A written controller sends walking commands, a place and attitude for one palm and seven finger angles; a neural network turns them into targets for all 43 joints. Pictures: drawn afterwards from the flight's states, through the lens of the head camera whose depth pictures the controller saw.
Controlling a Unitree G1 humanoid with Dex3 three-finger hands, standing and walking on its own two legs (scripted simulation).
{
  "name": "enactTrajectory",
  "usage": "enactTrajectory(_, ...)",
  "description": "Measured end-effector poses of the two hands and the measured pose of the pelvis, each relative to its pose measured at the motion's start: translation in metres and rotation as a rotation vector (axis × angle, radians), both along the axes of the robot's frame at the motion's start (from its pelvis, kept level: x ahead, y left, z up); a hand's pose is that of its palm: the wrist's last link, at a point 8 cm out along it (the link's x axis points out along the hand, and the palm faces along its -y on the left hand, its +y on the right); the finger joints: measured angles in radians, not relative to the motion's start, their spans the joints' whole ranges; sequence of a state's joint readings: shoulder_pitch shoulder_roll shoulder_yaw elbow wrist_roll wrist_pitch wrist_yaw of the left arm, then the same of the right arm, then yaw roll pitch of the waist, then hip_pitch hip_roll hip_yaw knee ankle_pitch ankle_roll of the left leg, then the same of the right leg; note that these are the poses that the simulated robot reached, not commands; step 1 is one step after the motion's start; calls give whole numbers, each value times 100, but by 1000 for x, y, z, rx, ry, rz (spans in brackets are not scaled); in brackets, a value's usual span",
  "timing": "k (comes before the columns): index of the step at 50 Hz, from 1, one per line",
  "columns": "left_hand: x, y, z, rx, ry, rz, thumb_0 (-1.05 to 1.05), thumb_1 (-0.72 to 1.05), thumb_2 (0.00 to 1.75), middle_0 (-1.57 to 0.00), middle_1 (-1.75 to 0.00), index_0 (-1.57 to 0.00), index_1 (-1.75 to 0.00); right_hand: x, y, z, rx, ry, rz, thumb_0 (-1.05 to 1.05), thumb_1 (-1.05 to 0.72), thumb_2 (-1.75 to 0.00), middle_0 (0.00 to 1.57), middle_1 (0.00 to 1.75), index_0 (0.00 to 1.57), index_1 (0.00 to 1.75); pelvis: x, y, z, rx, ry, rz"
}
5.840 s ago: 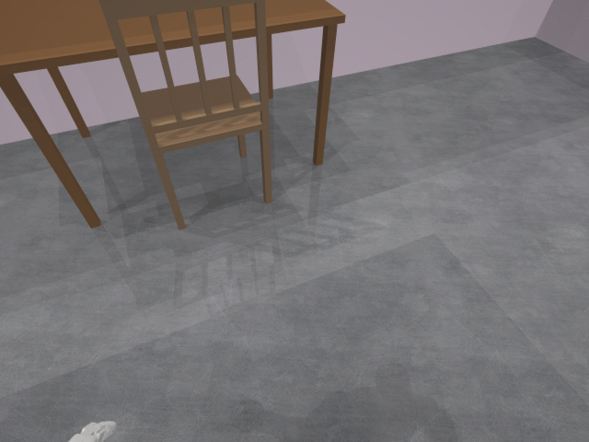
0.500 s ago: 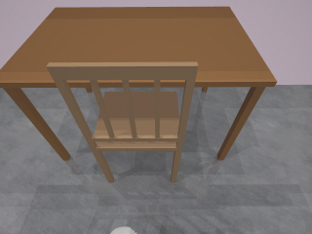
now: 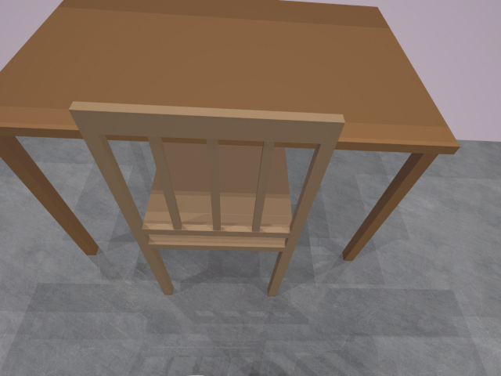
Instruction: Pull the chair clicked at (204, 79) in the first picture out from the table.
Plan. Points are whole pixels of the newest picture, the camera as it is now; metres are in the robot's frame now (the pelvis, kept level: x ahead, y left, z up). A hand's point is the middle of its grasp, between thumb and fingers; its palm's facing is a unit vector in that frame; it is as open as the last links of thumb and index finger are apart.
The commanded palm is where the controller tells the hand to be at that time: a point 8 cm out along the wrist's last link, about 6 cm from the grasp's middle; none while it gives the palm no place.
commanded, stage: come to a stop and stand still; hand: left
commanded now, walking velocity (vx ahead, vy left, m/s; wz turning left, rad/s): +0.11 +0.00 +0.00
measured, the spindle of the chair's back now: (215, 190) +0.48 +0.12 -0.07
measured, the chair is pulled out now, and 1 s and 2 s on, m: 0.00 0.00 0.00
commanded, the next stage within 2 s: look again from close up in 1.02 s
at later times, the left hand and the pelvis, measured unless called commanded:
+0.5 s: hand out of the picture +0.00 +0.15 -0.18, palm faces +0.05 -0.98 -0.20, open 7.3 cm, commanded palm none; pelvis +0.00 -0.03 -0.01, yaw +1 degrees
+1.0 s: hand out of the picture +0.03 +0.21 -0.18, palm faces +0.02 -0.97 -0.25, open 7.4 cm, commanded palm none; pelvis -0.02 +0.01 -0.01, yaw +0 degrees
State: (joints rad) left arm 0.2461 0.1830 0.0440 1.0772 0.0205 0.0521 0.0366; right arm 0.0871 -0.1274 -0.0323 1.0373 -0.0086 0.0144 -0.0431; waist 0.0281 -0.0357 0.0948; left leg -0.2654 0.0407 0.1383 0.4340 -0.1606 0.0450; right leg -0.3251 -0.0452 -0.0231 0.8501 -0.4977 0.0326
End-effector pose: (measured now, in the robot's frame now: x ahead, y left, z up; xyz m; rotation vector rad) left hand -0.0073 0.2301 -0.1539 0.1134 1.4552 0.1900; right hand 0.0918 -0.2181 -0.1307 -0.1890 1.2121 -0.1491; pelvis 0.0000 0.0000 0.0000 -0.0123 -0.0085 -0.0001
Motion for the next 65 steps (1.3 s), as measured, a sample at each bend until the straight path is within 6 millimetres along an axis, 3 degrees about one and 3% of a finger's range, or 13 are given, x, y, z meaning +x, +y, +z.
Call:
enactTrajectory(5, 5, -6, 6, 50, -62, -17, 0, 91, 90, -19, -29, -19, -30, -28, -25, -11, 23, 38, -14, -1, -92, -90, 20, 30, 20, 30, -9, -19, -4, 17, -3, 3)
enactTrajectory(11, -5, -37, 15, 50, -74, -28, 0, 91, 90, -19, -29, -19, -30, -69, -52, -21, 58, 124, -51, -1, -93, -90, 20, 29, 20, 30, -7, -39, -2, 32, -17, 0)
enactTrajectory(16, -7, -54, 18, 15, -53, -21, 0, 91, 90, -20, -29, -20, -30, -100, -61, -17, 49, 204, -72, 0, -92, -90, 20, 29, 20, 30, -3, -43, 3, 33, 2, -11)
enactTrajectory(20, -5, -52, 13, 10, -45, -3, 1, 91, 90, -20, -29, -20, -30, -112, -60, -16, 24, 264, -66, 0, -92, -90, 19, 29, 20, 30, -2, -38, 0, 26, 14, 7)
enactTrajectory(25, -2, -33, 2, 13, -37, -13, 1, 92, 90, -20, -29, -20, -30, -107, -45, -16, 7, 260, -41, 0, -91, -90, 19, 29, 20, 30, -5, -28, -6, 24, 14, 19)
enactTrajectory(35, 27, 14, 6, 79, -133, -71, 1, 91, 90, -20, -29, -20, -30, -43, -17, -18, 24, 50, -20, 1, -94, -90, 20, 29, 20, 30, -7, -3, -10, 7, 11, 8)
enactTrajectory(40, 40, 25, 9, 90, -190, -73, 0, 91, 90, -20, -29, -20, -30, -20, -5, -14, 31, -21, 13, 0, -92, -90, 20, 29, 20, 30, -9, 6, -11, 7, -2, 6)
enactTrajectory(44, 42, 27, 11, 86, -211, -75, 0, 91, 90, -20, -29, -20, -30, -13, 1, -12, 41, -45, 26, 0, -92, -90, 20, 29, 20, 30, -12, 9, -10, 9, -9, 3)
enactTrajectory(51, 26, 21, 8, 60, -180, -82, 0, 91, 90, -20, -29, -20, -30, -26, 4, -11, 47, -27, 15, 0, -91, -90, 20, 29, 20, 30, -17, 11, -8, 14, -17, -6)
enactTrajectory(65, -25, 5, 5, 20, -47, -65, 0, 91, 90, -20, -29, -20, -30, -97, -9, -14, 29, 137, -51, 0, -91, -90, 20, 29, 20, 30, -25, 7, -3, 18, -28, -12)
